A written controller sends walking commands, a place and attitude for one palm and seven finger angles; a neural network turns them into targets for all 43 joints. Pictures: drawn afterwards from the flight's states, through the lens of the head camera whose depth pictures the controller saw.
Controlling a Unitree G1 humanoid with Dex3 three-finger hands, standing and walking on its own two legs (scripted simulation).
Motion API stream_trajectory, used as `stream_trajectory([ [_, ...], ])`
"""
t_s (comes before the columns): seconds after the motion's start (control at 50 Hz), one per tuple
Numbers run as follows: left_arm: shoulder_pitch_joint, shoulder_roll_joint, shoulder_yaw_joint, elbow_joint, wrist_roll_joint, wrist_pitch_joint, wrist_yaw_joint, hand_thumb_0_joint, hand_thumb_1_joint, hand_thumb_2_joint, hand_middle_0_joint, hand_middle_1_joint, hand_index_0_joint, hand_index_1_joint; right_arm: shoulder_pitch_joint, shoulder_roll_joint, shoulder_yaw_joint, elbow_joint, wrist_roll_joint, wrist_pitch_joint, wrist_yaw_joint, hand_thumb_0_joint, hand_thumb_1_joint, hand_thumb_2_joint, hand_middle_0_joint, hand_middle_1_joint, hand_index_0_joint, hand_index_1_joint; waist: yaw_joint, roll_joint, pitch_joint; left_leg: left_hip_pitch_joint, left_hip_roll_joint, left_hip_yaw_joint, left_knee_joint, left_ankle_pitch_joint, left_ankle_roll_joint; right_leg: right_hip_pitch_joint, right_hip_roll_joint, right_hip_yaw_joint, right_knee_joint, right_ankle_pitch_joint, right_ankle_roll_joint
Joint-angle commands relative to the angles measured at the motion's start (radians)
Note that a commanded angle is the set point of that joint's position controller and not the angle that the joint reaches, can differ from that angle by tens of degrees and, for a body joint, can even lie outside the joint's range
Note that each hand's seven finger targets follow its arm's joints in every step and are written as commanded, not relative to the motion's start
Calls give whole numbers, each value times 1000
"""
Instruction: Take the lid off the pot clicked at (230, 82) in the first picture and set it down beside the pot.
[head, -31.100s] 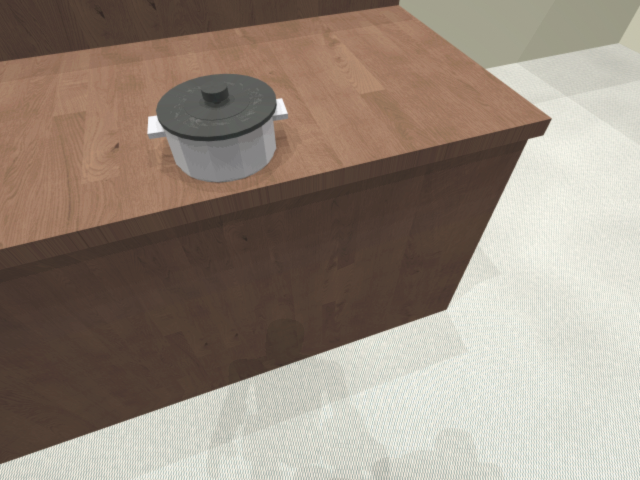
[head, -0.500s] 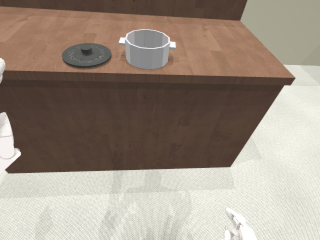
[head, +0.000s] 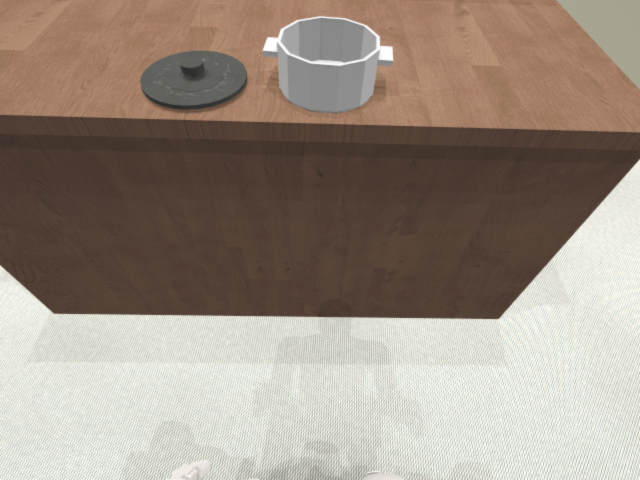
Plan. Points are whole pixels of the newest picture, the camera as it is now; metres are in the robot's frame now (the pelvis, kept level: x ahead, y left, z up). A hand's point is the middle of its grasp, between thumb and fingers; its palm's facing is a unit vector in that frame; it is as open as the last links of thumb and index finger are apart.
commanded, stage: stop stepping back and stand still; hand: left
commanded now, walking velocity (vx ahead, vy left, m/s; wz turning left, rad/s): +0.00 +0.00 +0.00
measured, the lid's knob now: (192, 66) +0.78 +0.23 +0.10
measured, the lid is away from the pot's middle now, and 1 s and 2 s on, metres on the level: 0.25 0.25 0.25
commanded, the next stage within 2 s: let the arm hang, fingers relaxed in 0.64 s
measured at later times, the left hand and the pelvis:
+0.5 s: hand out of the picture +0.12 +0.20 -0.15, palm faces +0.01 -0.97 -0.24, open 7.3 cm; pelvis +0.07 +0.01 +0.02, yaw -1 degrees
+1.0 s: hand out of the picture +0.10 +0.18 -0.16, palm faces +0.02 -0.98 -0.20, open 7.3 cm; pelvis +0.07 +0.00 +0.02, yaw -1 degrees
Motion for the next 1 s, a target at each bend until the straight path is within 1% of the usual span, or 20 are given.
stream_trajectory([
  [0.0,-63,199,66,-18,38,-51,35,0,900,900,-200,-300,-200,-300,96,-48,-41,16,5,0,-13,0,-900,-900,200,300,200,300,-2,-121,-66,120,15,-1,-68,86,19,28,-162,220,-376,0,-133],
  [0.02,-43,195,62,3,35,-53,37,0,900,900,-200,-300,-200,-300,111,-35,-36,39,6,-6,-14,0,-900,-900,200,300,200,300,4,30,-106,168,28,-13,-143,194,23,80,-135,161,-293,149,-116],
  [0.04,-20,187,59,24,26,-53,35,0,900,900,-200,-300,-200,-300,118,-29,-32,57,7,-14,-16,0,-900,-900,200,300,200,300,18,140,-145,198,67,-51,-203,323,34,139,-88,84,-202,253,-91],
  [0.06,-3,175,54,46,20,-51,31,0,900,900,-200,-300,-200,-300,115,-44,-34,68,8,-19,-23,0,-900,-900,200,300,200,300,38,218,-163,200,112,-98,-242,436,55,181,-51,6,-149,285,-63],
  [0.08,1,168,48,67,18,-48,31,0,900,900,-200,-300,-200,-300,102,-59,-36,69,12,-14,-31,0,-900,-900,200,300,200,300,48,208,-135,190,137,-125,-261,509,73,188,-32,-25,-152,271,-44],
  [0.12,11,157,38,110,17,-46,33,0,900,900,-200,-300,-200,-300,116,-54,-39,86,17,-11,-40,0,-900,-900,200,300,200,300,53,101,-135,211,125,-88,-245,567,67,233,-32,-34,-183,319,-41],
  [0.14,11,159,35,126,16,-45,35,0,900,900,-200,-300,-200,-300,132,-52,-39,98,19,-9,-42,0,-900,-900,200,300,200,300,48,83,-139,222,117,-74,-242,563,60,249,-38,-29,-191,349,-43],
  [0.16,10,161,36,138,16,-45,37,0,900,900,-200,-300,-200,-300,143,-45,-39,109,20,-8,-42,0,-900,-900,200,300,200,300,47,76,-135,228,114,-62,-246,546,55,258,-45,-29,-199,359,-45],
  [0.18,11,166,35,146,17,-45,38,0,900,900,-200,-300,-200,-300,143,-39,-38,117,22,-9,-42,0,-900,-900,200,300,200,300,48,103,-117,229,107,-58,-247,562,51,253,-47,-20,-199,387,-48],
  [0.26,15,171,32,185,18,-41,43,0,900,900,-200,-300,-200,-300,147,-23,-38,145,22,-1,-41,0,-900,-900,200,300,200,300,48,39,-80,222,101,-45,-266,434,48,256,-54,-9,-234,349,-50],
  [0.3,17,169,31,194,20,-40,45,0,900,900,-200,-300,-200,-300,142,-19,-37,155,21,-1,-40,0,-900,-900,200,300,200,300,48,41,-57,230,102,-42,-275,426,49,240,-54,-6,-237,348,-51],
  [0.36,26,162,32,209,21,-44,48,0,900,900,-200,-300,-200,-300,139,-15,-39,166,22,-2,-41,0,-900,-900,200,300,200,300,45,-1,-70,259,98,-31,-264,470,47,250,-58,-2,-234,404,-50],
  [0.38,26,164,33,210,23,-43,50,0,900,900,-200,-300,-200,-300,131,-7,-40,171,24,-2,-41,0,-900,-900,200,300,200,300,46,24,-43,255,97,-28,-269,462,47,231,-59,3,-235,398,-52],
  [0.42,30,157,33,218,24,-44,51,0,900,900,-200,-300,-200,-300,127,-6,-39,181,21,-1,-42,0,-900,-900,200,300,200,300,46,-10,-43,265,95,-21,-264,472,44,235,-61,5,-237,424,-52],
  [0.48,32,158,35,220,26,-43,53,0,900,900,-200,-300,-200,-300,115,0,-40,186,22,0,-41,0,-900,-900,200,300,200,300,45,6,-19,262,91,-15,-270,446,42,223,-60,11,-240,413,-53],
  [0.56,47,153,39,228,25,-48,51,0,900,900,-200,-300,-200,-300,103,-5,-40,188,21,-5,-45,0,-900,-900,200,300,200,300,47,21,-53,287,90,-7,-258,484,41,247,-66,19,-238,468,-56],
  [0.66,48,151,41,230,25,-47,49,0,900,900,-200,-300,-200,-300,91,-6,-41,186,20,-2,-47,0,-900,-900,200,300,200,300,48,57,-29,282,93,-6,-268,458,38,236,-62,22,-251,445,-56],
  [0.86,56,147,38,236,23,-46,49,0,900,900,-200,-300,-200,-300,99,-11,-38,191,22,-3,-50,0,-900,-900,200,300,200,300,49,28,-32,288,100,-9,-282,461,39,245,-58,13,-264,433,-52],
  [0.88,55,145,36,235,25,-44,50,0,900,900,-200,-300,-200,-300,98,-6,-37,192,23,-1,-49,0,-900,-900,200,300,200,300,48,36,-2,274,99,-13,-292,429,40,227,-56,15,-271,399,-51],
  [0.98,58,141,38,242,25,-44,50,0,900,900,-200,-300,-200,-300,114,-1,-34,203,23,-4,-51,0,-900,-900,200,300,200,300,48,47,-11,276,102,-15,-305,425,42,237,-53,11,-274,382,-50],
])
